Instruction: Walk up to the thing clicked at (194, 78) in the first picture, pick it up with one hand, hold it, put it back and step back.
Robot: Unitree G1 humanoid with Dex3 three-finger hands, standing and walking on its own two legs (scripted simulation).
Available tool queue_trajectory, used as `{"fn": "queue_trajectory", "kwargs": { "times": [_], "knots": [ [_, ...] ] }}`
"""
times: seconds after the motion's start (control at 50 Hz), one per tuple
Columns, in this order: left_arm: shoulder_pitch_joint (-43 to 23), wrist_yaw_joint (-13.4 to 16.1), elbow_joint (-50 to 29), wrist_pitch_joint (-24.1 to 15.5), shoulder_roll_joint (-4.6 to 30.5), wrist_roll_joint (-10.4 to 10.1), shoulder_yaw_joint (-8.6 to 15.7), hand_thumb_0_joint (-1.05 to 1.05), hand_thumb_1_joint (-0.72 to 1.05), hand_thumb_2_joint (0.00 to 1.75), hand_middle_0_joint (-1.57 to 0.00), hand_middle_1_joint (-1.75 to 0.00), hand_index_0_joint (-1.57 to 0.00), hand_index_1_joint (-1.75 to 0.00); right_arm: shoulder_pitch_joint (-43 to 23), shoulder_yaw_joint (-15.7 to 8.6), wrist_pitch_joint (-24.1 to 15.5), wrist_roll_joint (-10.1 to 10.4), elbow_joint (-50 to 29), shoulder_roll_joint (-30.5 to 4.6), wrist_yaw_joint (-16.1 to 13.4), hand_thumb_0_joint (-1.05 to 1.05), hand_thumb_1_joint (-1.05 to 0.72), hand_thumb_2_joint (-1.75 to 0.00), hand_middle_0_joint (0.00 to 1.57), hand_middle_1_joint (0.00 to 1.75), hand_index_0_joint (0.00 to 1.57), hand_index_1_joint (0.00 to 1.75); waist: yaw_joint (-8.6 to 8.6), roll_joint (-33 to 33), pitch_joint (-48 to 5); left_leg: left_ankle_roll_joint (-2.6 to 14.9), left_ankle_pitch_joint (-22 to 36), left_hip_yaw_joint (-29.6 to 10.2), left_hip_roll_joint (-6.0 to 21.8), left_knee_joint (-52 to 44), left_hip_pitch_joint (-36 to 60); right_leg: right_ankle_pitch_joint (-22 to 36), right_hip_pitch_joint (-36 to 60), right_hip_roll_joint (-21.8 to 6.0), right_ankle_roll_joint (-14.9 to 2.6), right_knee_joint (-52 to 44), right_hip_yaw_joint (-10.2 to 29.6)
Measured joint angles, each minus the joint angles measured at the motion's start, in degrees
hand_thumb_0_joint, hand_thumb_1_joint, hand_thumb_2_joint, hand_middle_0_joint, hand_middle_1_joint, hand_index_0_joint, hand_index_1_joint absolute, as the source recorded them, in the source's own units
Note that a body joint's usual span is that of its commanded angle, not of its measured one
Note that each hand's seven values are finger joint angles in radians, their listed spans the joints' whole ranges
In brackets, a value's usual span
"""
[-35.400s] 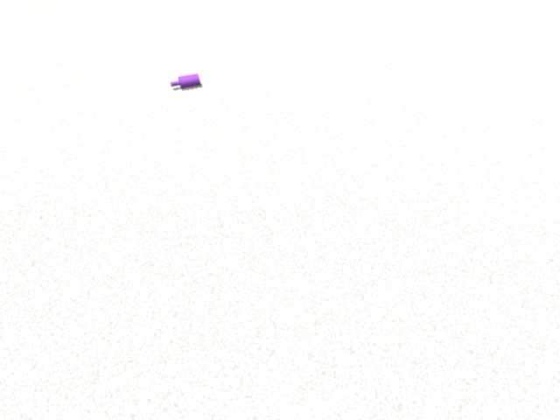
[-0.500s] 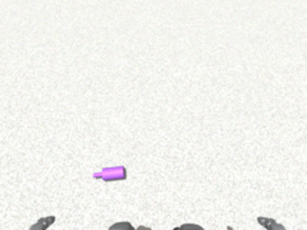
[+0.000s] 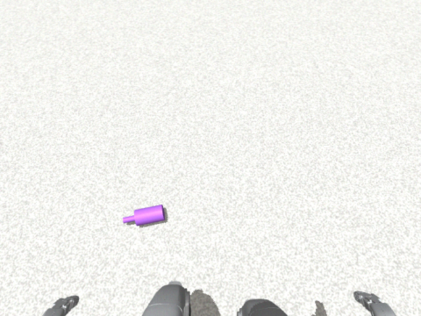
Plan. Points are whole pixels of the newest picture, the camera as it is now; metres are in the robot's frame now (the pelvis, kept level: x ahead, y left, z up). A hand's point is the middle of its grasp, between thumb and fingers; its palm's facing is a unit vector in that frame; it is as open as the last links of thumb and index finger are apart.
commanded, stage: step back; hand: left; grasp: from above
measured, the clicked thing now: (143, 216) +0.55 +0.32 -0.71
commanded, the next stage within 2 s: none
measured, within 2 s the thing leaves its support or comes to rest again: neither
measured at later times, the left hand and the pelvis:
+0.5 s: hand out of the picture -0.05 +0.28 -0.14, palm faces +0.07 -0.92 -0.38, open 7.3 cm; pelvis -0.15 +0.00 +0.01, yaw +3 degrees
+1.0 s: hand out of the picture -0.22 +0.25 -0.12, palm faces +0.07 -0.89 -0.45, open 7.3 cm; pelvis -0.33 -0.04 +0.00, yaw +6 degrees
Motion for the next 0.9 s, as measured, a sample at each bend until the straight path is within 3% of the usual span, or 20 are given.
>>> {"fn": "queue_trajectory", "kwargs": {
  "times": [0.02, 0.06, 0.12, 0.2, 0.26, 0.32, 0.34, 0.38, 0.42, 0.46, 0.52, 0.62, 0.68, 0.7, 0.72, 0.76, 0.82, 0.9],
  "knots": [
    [0.54, -0.13, -0.32, -0.06, -0.19, -0.05, -0.14, 0.00, 0.91, 0.90, -0.21, -0.30, -0.20, -0.30, -0.03, -0.06, 0.41, 0.11, 0.41, 0.08, -0.15, 0.01, -0.91, -0.90, 0.20, 0.30, 0.21, 0.30, 0.64, -0.62, -0.29, 0.05, -3.63, -1.48, -2.42, 5.49, -1.03, 0.35, -0.40, -0.67, -0.28, 0.06, 0.62],
    [1.23, -0.01, -0.70, 0.06, -0.91, -0.28, -0.31, 0.00, 0.91, 0.90, -0.21, -0.30, -0.21, -0.30, 0.47, -0.10, 0.52, 0.60, 0.68, -0.32, -0.26, 0.01, -0.91, -0.90, 0.20, 0.30, 0.21, 0.30, 1.25, -0.76, -0.94, 0.15, -5.18, -4.09, -6.18, 14.58, -2.30, 2.13, -0.51, -1.60, -0.29, -1.78, 1.05],
    [1.27, 0.33, -1.84, 0.34, -1.27, -0.13, -0.25, 0.00, 0.91, 0.90, -0.21, -0.30, -0.21, -0.30, 1.72, 0.16, -0.16, 0.94, 0.66, -1.00, -0.44, 0.01, -0.91, -0.90, 0.20, 0.30, 0.21, 0.30, 1.58, -0.72, -1.82, -0.65, -4.97, -5.12, -8.40, 19.58, -1.64, 4.83, -1.41, -2.49, -0.27, -4.29, 0.75],
    [0.29, 0.95, -4.48, -0.10, -0.99, 0.02, -0.23, 0.00, 0.90, 0.90, -0.21, -0.30, -0.21, -0.30, 2.97, 0.29, -0.04, 0.69, 0.79, -1.61, -0.57, 0.01, -0.91, -0.90, 0.20, 0.30, 0.21, 0.30, 1.97, -0.67, -1.63, -1.45, -6.65, -3.99, -7.39, 13.12, 2.94, 7.12, -3.21, -3.19, -0.20, -5.09, -0.71],
    [-0.55, 1.12, -6.17, -0.13, -0.06, -0.07, -0.38, 0.00, 0.90, 0.90, -0.21, -0.30, -0.21, -0.30, 2.92, 0.19, 0.03, 0.27, 0.63, -1.41, -0.33, 0.01, -0.91, -0.90, 0.20, 0.30, 0.21, 0.30, 1.98, -1.45, -1.00, -0.98, -6.30, -1.61, -5.40, 3.33, 6.96, 8.20, -5.22, -3.91, 0.15, -4.03, -1.86],
    [-1.27, 0.93, -6.75, 0.49, 1.26, -0.44, -0.64, 0.00, 0.90, 0.90, -0.21, -0.30, -0.21, -0.30, 2.91, -0.17, -0.73, -0.25, 0.22, -1.02, 0.29, 0.01, -0.91, -0.90, 0.20, 0.30, 0.21, 0.30, 1.38, -2.54, -0.84, 0.70, 1.48, 0.43, -3.90, -9.28, 11.61, 8.50, -7.94, -4.76, 1.01, -1.25, -2.95],
    [-1.60, 0.88, -6.53, 0.76, 1.89, -0.55, -0.57, 0.00, 0.91, 0.90, -0.21, -0.30, -0.21, -0.30, 2.58, -0.33, -0.89, -0.65, 0.27, -0.36, 0.46, 0.01, -0.91, -0.90, 0.20, 0.30, 0.21, 0.30, 1.64, -4.08, -0.27, 1.20, 2.96, 1.16, -4.72, -9.80, 11.71, 8.52, -8.63, -5.52, 1.09, -0.16, -2.19],
    [-1.45, 1.16, -5.28, 1.31, 2.06, -0.60, -0.23, 0.00, 0.91, 0.90, -0.21, -0.30, -0.20, -0.30, 2.28, -0.03, -0.83, -1.19, -0.06, 0.21, 1.29, 0.01, -0.91, -0.90, 0.20, 0.30, 0.21, 0.30, 1.77, -4.44, -0.15, 1.74, 3.03, 1.59, -4.17, -8.57, 10.73, -1.74, -10.63, -2.94, 1.06, 6.16, 0.61],
    [-0.93, 1.42, -3.88, 1.81, 2.24, -0.73, 0.12, 0.00, 0.91, 0.90, -0.21, -0.30, -0.20, -0.30, 2.18, 0.35, -1.00, -1.52, -0.23, 0.91, 1.46, 0.01, -0.91, -0.90, 0.20, 0.30, 0.21, 0.30, 1.13, -4.08, -0.68, 1.78, 4.30, 0.93, -2.99, -9.34, 10.21, -7.31, -12.70, 1.22, 0.74, 17.25, 4.07],
    [0.04, 1.44, -3.16, 1.78, 2.56, -1.16, 0.49, 0.00, 0.91, 0.90, -0.21, -0.30, -0.20, -0.30, 2.04, 0.74, -0.92, -1.59, -0.38, 1.60, 1.25, 0.01, -0.91, -0.90, 0.20, 0.30, 0.21, 0.30, 1.37, -4.36, -1.57, 1.52, 6.34, 1.03, -2.14, -11.34, 9.82, -7.41, -13.70, 3.72, 0.65, 25.99, 6.02],
    [1.88, 1.15, -2.72, 1.32, 2.69, -1.14, 0.92, 0.00, 0.91, 0.90, -0.21, -0.30, -0.20, -0.30, 1.21, 0.72, -0.90, -1.42, -1.22, 1.90, 0.97, 0.01, -0.90, -0.90, 0.20, 0.30, 0.21, 0.30, 2.04, -4.23, -2.13, 1.42, 8.87, 1.48, -0.97, -13.17, 8.67, -6.84, -11.69, 4.09, 1.86, 29.95, 6.18],
    [4.23, 0.72, -1.88, 1.04, 2.49, -0.84, 0.82, 0.00, 0.91, 0.90, -0.21, -0.30, -0.20, -0.30, -1.01, 0.47, -1.26, -1.18, -3.70, 1.29, 0.70, 0.01, -0.90, -0.90, 0.20, 0.30, 0.21, 0.30, 2.85, -3.10, -1.69, 0.65, 11.50, 2.59, 0.99, -12.42, 5.11, -7.58, -3.06, 0.09, 3.06, 14.86, 3.65],
    [4.87, 0.53, -0.89, 0.26, 2.20, -0.59, 0.72, 0.00, 0.91, 0.90, -0.21, -0.30, -0.20, -0.30, -2.25, 0.36, -0.58, -0.87, -4.56, 0.33, 0.94, 0.01, -0.90, -0.90, 0.20, 0.30, 0.21, 0.30, 3.25, -1.96, -1.79, -0.82, 12.06, 2.89, 2.18, -9.36, 1.55, -2.15, 3.22, -1.75, 2.12, -1.06, 1.35],
    [4.61, 0.54, -0.23, -0.03, 1.33, -0.24, 0.74, 0.00, 0.91, 0.90, -0.21, -0.30, -0.20, -0.30, -2.81, 0.11, -0.18, -0.61, -4.35, -0.40, 0.93, 0.01, -0.90, -0.90, 0.20, 0.30, 0.21, 0.30, 2.92, 0.13, -1.27, -0.74, 12.09, 1.69, 3.32, -7.94, 0.44, -1.65, 3.57, -0.51, 1.76, -2.29, 0.27],
    [4.65, 0.32, -0.03, -0.12, 0.65, 0.02, 0.56, 0.00, 0.91, 0.90, -0.21, -0.30, -0.20, -0.30, -2.96, -0.23, 0.26, -0.31, -3.91, -0.76, 0.75, 0.01, -0.90, -0.90, 0.20, 0.30, 0.21, 0.30, 2.40, 1.38, -1.07, -0.39, 8.45, -0.52, 2.64, -6.05, -0.69, -1.21, 3.05, 0.03, 1.36, -1.77, -0.69],
    [5.53, -0.12, -0.37, -0.17, 0.22, 0.30, 0.02, 0.00, 0.91, 0.90, -0.21, -0.30, -0.20, -0.30, -2.26, -0.56, 1.22, -0.16, -2.82, -0.55, 0.28, 0.01, -0.91, -0.90, 0.20, 0.30, 0.21, 0.30, 3.33, 0.39, -1.95, -0.40, -1.09, -3.68, -2.16, 3.55, -3.37, -0.34, 0.99, -1.25, 0.65, -0.47, 0.05],
    [5.78, 0.25, -0.53, 0.13, -0.56, 0.48, -0.28, 0.00, 0.91, 0.90, -0.21, -0.30, -0.21, -0.30, -0.14, -0.69, 1.19, 0.45, -2.22, -1.07, 0.22, 0.01, -0.91, -0.90, 0.20, 0.30, 0.21, 0.30, 3.47, -0.29, -2.80, -0.43, -2.67, -6.08, -7.53, 17.08, -5.07, 2.50, -0.46, -3.10, 0.64, -2.26, 0.52],
    [3.84, 1.01, -2.31, 0.01, -0.25, 0.80, -0.10, 0.01, 0.90, 0.90, -0.21, -0.30, -0.21, -0.30, 3.01, -0.62, 0.94, 0.31, -1.50, -1.66, 0.02, 0.01, -0.91, -0.90, 0.20, 0.30, 0.21, 0.30, 2.64, -0.48, -2.76, -1.21, -4.80, -5.14, -7.66, 17.29, -0.58, 5.22, -2.93, -4.51, 0.86, -3.15, -0.74]
  ]
}}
